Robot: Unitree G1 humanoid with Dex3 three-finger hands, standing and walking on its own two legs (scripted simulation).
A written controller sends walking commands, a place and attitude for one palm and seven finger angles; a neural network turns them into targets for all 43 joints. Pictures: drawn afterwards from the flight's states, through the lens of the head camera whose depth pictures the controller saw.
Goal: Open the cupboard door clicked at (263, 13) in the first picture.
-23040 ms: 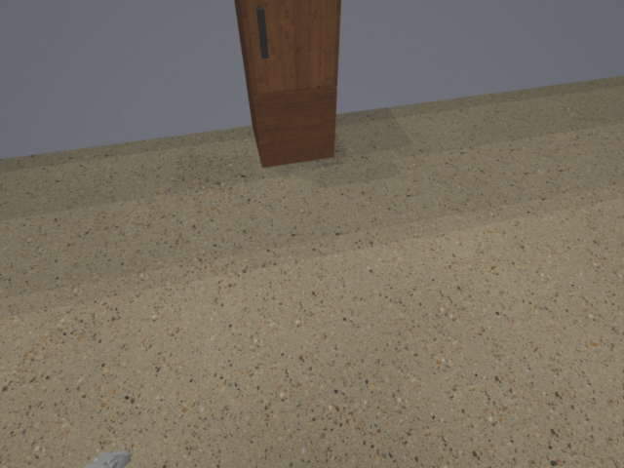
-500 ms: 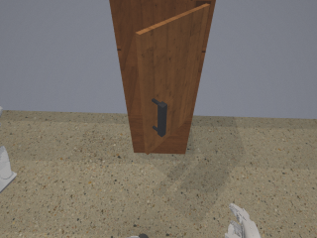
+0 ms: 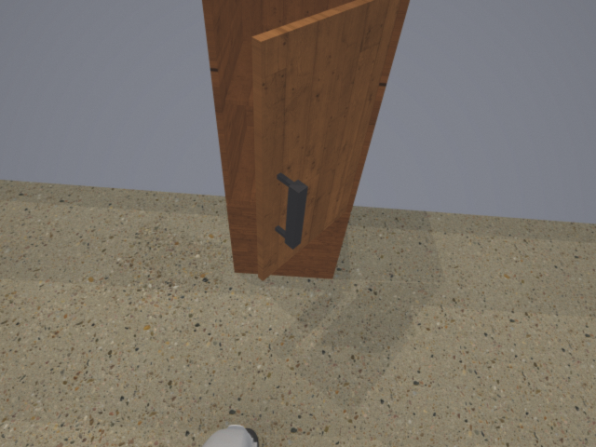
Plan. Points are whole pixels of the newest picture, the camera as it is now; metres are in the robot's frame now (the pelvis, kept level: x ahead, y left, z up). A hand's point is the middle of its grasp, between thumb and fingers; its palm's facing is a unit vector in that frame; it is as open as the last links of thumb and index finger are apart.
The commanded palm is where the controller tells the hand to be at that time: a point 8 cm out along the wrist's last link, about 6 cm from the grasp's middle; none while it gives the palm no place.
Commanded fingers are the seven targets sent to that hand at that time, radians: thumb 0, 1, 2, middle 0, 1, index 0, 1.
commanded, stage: let the arm hang, fingers relaxed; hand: left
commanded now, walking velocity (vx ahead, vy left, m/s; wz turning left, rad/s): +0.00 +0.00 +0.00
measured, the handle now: (287, 211) +0.55 +0.04 -0.07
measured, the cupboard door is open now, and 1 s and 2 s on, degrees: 49 49 49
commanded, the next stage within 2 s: look to check the result in 0.76 s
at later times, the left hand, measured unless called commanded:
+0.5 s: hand out of the picture -0.04 +0.14 -0.17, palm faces +0.04 -0.98 -0.20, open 7.4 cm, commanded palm none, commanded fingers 0.00 0.90 0.90 -0.20 -0.30 -0.20 -0.30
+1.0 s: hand out of the picture -0.02 +0.14 -0.17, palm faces +0.03 -0.98 -0.20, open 7.4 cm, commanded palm none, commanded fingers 0.00 0.90 0.90 -0.20 -0.30 -0.20 -0.30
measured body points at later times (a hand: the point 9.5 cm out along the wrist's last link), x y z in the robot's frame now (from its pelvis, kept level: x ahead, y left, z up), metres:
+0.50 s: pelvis +0.02 -0.02 +0.00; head +0.02 -0.03 +0.45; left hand -0.04 +0.19 -0.15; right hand +0.01 -0.23 -0.17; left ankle +0.14 +0.11 -0.72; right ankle -0.13 -0.10 -0.72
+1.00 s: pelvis +0.03 -0.02 +0.00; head +0.04 -0.02 +0.45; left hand -0.02 +0.19 -0.15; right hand +0.00 -0.23 -0.16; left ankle +0.14 +0.11 -0.72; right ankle -0.13 -0.10 -0.72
